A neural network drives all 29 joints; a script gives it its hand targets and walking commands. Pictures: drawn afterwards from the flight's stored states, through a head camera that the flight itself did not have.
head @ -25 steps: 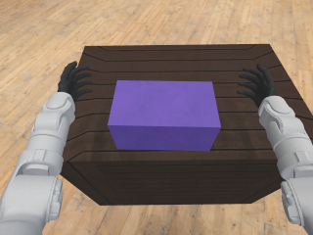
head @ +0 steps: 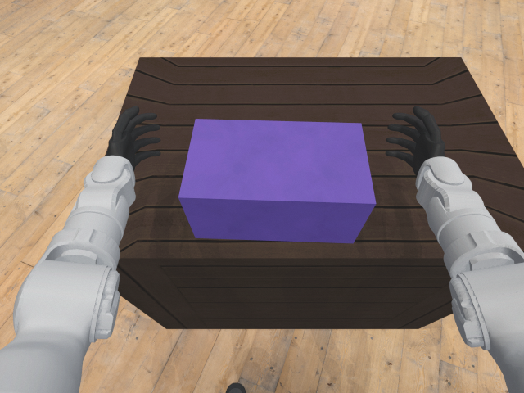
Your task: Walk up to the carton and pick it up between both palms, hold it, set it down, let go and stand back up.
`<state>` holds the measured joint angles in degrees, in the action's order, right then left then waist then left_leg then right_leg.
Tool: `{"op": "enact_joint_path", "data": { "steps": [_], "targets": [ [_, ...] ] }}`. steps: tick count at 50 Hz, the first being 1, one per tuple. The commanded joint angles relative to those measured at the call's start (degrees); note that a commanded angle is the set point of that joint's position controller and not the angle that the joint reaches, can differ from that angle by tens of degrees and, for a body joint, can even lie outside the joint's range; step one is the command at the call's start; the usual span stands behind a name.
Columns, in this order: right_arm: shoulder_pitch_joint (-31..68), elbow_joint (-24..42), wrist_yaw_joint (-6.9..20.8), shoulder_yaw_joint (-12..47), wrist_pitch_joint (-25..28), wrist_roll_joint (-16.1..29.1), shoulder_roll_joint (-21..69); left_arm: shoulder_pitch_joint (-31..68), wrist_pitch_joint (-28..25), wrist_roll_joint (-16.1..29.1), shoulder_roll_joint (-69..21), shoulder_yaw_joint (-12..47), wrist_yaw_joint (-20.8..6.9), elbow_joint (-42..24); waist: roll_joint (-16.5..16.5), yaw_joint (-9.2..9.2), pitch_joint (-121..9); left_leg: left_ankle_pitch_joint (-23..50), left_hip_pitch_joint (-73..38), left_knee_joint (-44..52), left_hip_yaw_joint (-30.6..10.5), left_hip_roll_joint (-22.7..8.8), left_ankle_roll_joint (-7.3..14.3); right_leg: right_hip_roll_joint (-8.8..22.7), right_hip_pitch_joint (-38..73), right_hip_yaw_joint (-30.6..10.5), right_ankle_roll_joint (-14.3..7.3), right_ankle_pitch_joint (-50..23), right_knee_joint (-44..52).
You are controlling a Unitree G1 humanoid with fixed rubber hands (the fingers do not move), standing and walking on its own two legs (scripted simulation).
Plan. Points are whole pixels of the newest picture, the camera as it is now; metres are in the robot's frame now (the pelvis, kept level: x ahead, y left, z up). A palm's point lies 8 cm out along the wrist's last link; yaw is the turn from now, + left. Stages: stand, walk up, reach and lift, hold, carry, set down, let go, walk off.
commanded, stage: reach and lift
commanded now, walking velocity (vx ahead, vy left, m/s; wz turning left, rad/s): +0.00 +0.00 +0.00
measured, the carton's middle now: (275, 182) +0.47 +0.03 -0.01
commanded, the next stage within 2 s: none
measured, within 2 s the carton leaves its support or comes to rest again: neither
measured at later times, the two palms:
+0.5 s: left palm (157, 180) +0.44 +0.24 +0.02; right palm (413, 191) +0.45 -0.20 +0.01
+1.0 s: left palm (161, 183) +0.44 +0.23 +0.02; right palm (387, 187) +0.46 -0.16 +0.01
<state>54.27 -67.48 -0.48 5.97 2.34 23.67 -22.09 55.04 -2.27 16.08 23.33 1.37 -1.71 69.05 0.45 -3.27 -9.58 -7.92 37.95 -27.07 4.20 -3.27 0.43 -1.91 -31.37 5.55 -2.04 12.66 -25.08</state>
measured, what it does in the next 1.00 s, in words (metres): stands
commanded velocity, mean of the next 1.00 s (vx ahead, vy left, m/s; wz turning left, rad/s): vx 0.00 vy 0.00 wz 0.00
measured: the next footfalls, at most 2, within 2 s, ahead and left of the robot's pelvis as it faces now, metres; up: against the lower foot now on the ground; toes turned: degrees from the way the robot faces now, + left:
none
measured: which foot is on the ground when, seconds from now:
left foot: down 0.00-1.00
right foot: down 0.00-1.00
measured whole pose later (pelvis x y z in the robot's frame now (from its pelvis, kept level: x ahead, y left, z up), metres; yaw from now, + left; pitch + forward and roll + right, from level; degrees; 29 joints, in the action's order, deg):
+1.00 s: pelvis -0.02 +0.01 -0.03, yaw -2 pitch +28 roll -3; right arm 57.4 -74.1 -1.7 -2.7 13.9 14.5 -15.8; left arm 58.4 -16.7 14.1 14.8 -0.5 3.3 76.3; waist -0.5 -4.6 -14.1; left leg -12.3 57.9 -41.8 4.3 -4.2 1.4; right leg -1.5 -51.8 5.3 -1.5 17.2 -40.6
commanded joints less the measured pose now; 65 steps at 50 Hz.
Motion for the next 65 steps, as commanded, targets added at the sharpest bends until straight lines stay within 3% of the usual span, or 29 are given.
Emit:
{"op": "enact_joint_path", "data": {
  "steps": [1, 7, 12, 15, 23, 28, 32, 38, 41, 45, 52, 58, 65],
  "targets": [
    [28.35, 11.40, 0.22, -4.98, 8.04, -2.16, -9.89, 30.75, -10.58, 1.19, 10.36, -0.44, 1.44, -9.92, -2.80, -0.38, -48.62, 26.79, -28.58, -6.55, -3.91, 0.72, -2.65, 0.39, 0.18, -1.31, 3.67, -21.71, -1.37],
    [31.58, 14.03, -0.67, -9.36, 12.55, -5.77, -11.85, 35.87, -16.63, 4.34, 10.26, 2.31, 3.43, -10.78, -3.15, 1.78, -65.31, 27.84, -27.63, -13.54, -3.93, 0.54, -3.97, -0.32, -6.49, -0.43, 3.57, -23.55, -7.09],
    [32.02, 14.23, -1.21, -8.19, 14.90, -4.64, -12.12, 34.65, -18.52, 4.12, 10.06, 1.15, 3.41, -7.89, -3.31, 1.14, -71.84, 29.60, -20.98, -17.93, -3.11, 1.33, -4.06, -0.52, -4.38, -1.24, 4.44, -30.42, -12.45],
    [31.92, 12.49, -1.00, -6.18, 14.74, -2.92, -11.92, 33.94, -18.20, 3.67, 10.12, 0.50, 3.19, -6.05, -2.23, 0.36, -72.11, 28.13, -17.90, -18.77, -2.60, 1.64, -3.63, -0.69, -2.82, -1.60, 4.93, -30.38, -14.28],
    [32.93, 8.39, 0.82, -1.45, 12.45, 1.67, -10.70, 32.45, -15.42, 4.12, 8.66, 0.86, 3.28, -2.49, 0.61, -1.91, -62.79, 20.97, -13.74, -17.75, -2.30, 1.61, -2.48, -1.04, -5.57, -1.89, 5.15, -21.17, -14.67],
    [33.84, 6.80, 1.78, -1.06, 11.52, 1.72, -9.60, 33.18, -15.03, 4.55, 7.59, 1.98, 3.16, -1.84, 1.70, -2.54, -58.30, 17.26, -11.74, -16.27, -2.46, 1.51, -1.78, -0.66, -6.52, -2.21, 5.24, -17.61, -14.26],
    [34.37, 7.32, 1.93, -1.59, 11.73, -0.22, -7.35, 33.24, -15.41, 4.11, 5.30, 1.96, 3.07, -2.61, 2.51, -2.24, -57.82, 18.08, -12.76, -16.48, -2.54, 1.45, -1.84, -0.77, -6.61, -1.93, 5.17, -18.71, -14.24],
    [34.94, 7.49, 0.96, -6.00, 12.99, -5.14, -5.06, 35.46, -16.83, 1.97, 2.48, 1.00, 3.48, -6.03, 0.37, -0.66, -61.43, 20.76, -15.79, -17.59, -2.57, 1.32, -2.97, -0.71, -7.30, -1.74, 4.69, -21.00, -14.26],
    [35.02, 7.54, -0.23, -8.08, 13.78, -7.99, -4.25, 34.46, -16.77, -0.13, 1.64, -1.06, 3.49, -5.13, 1.09, -0.28, -61.08, 21.48, -15.42, -17.20, -2.29, 1.58, -2.91, -0.65, -4.70, -1.94, 5.11, -24.07, -14.05],
    [34.61, 6.21, -0.94, -9.22, 14.79, -9.62, -2.95, 34.16, -17.43, -2.33, -0.61, -1.98, 4.09, -5.12, -0.78, -0.32, -61.29, 23.00, -17.11, -16.74, -2.08, 1.35, -3.82, -0.74, -4.56, -2.06, 4.55, -23.56, -13.58],
    [33.56, 4.90, 0.02, -9.19, 15.19, -10.22, -1.37, 33.82, -18.72, -2.14, -3.64, -0.87, 5.03, -3.63, -2.16, -0.37, -60.55, 24.10, -20.07, -16.38, -2.74, 0.67, -4.11, -0.97, -8.20, -1.55, 3.65, -20.03, -11.93],
    [33.82, 5.91, 0.17, -8.61, 15.49, -10.80, 0.85, 33.62, -19.62, -2.00, -5.13, -0.99, 4.70, -2.79, -0.37, -0.62, -58.68, 23.28, -19.58, -15.84, -2.93, 0.70, -3.38, -0.51, -7.57, -1.96, 3.87, -20.09, -11.65],
    [34.25, 7.03, 1.70, -11.70, 16.69, -15.73, 6.14, 34.32, -20.59, -4.91, -10.80, -2.51, 3.35, -3.98, -1.15, -0.10, -59.38, 26.57, -22.93, -15.55, -3.19, 0.27, -3.81, -0.46, -8.06, -1.23, 3.40, -21.26, -10.77]
  ]
}}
